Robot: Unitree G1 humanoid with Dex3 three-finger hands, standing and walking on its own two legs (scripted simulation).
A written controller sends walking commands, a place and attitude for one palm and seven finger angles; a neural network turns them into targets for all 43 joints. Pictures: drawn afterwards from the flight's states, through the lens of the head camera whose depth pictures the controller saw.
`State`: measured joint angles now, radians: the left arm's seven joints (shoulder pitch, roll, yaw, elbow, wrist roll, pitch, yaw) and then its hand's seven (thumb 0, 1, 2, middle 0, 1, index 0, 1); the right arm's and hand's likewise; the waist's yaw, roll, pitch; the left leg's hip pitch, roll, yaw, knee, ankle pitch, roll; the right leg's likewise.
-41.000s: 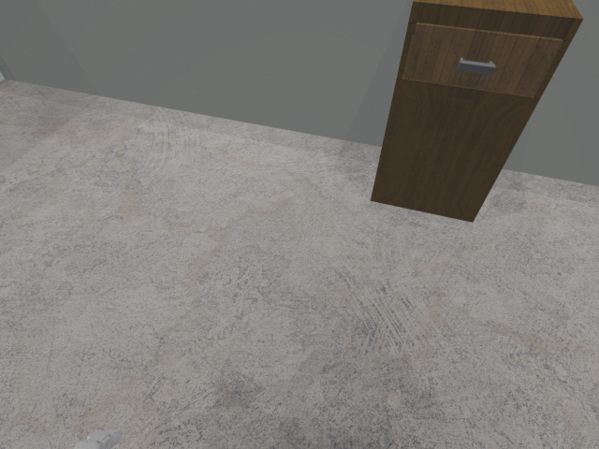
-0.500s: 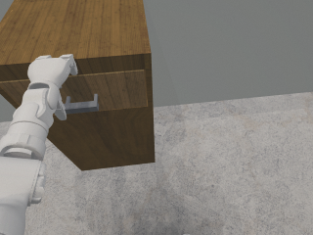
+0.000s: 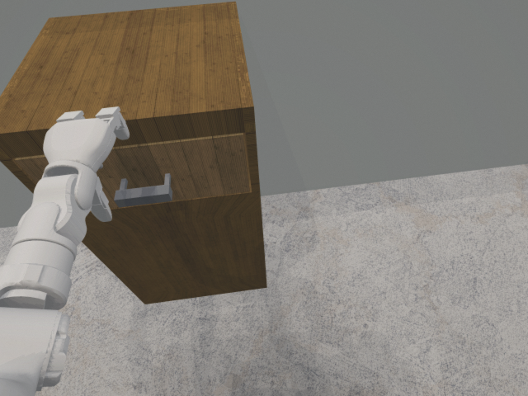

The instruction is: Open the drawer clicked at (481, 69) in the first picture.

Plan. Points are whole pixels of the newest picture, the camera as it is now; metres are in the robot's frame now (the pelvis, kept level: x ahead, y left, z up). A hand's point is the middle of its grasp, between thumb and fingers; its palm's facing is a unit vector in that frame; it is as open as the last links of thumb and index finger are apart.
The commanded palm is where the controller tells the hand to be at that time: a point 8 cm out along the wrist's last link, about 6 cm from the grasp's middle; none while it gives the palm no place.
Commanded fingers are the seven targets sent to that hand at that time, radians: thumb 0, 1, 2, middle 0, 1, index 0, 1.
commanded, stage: draw the hand back to the body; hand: left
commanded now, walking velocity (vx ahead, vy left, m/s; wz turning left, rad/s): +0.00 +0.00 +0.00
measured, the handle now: (145, 188) +0.51 +0.26 -0.04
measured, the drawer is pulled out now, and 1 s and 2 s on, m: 0.00 0.00 0.00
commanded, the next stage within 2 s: step back with the hand held close in 1.34 s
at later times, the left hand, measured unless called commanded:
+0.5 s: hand (82, 222) +0.31 +0.23 +0.15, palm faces +0.28 -0.85 -0.45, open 13.5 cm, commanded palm +0.26 +0.27 +0.18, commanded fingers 0.00 -0.19 0.44 -0.28 -1.00 -0.28 -1.00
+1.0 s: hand (45, 315) +0.19 +0.21 +0.17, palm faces +0.39 -0.84 -0.38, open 9.8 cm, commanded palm +0.13 +0.25 +0.19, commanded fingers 0.00 0.69 0.81 -0.22 -0.44 -0.22 -0.44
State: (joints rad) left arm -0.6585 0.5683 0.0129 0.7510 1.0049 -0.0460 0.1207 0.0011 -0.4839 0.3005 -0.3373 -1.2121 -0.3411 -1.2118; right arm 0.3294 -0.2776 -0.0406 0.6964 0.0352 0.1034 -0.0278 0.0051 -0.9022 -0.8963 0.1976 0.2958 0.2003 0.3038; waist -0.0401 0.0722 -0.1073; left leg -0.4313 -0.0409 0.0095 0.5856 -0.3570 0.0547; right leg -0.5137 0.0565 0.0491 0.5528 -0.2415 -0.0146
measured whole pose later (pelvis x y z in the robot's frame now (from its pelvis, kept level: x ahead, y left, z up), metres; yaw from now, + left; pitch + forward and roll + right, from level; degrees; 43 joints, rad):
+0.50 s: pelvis +0.00 -0.01 +0.01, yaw +3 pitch -1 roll -1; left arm -0.13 0.36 0.11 0.07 0.09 -0.04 0.05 0.00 -0.42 0.33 -0.31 -1.16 -0.32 -1.16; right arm 0.11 -0.21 0.06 0.57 0.03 -0.01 -0.08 0.01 -0.90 -0.90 0.20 0.30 0.20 0.30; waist 0.07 0.05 0.02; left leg -0.11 -0.05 -0.05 0.43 -0.30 0.04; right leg -0.18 0.04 0.00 0.41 -0.22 -0.03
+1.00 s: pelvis +0.00 -0.03 +0.01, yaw +2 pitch -2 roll -1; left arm 0.47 0.32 0.28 -0.41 -0.07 -0.12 0.07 0.00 0.35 0.67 -0.25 -0.65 -0.25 -0.66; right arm 0.21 -0.24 0.01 0.64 -0.01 -0.14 -0.07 0.01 -0.90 -0.90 0.20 0.30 0.20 0.30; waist 0.04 0.06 0.00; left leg -0.07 -0.01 -0.04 0.42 -0.31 0.01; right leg -0.15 0.08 0.00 0.40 -0.21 -0.06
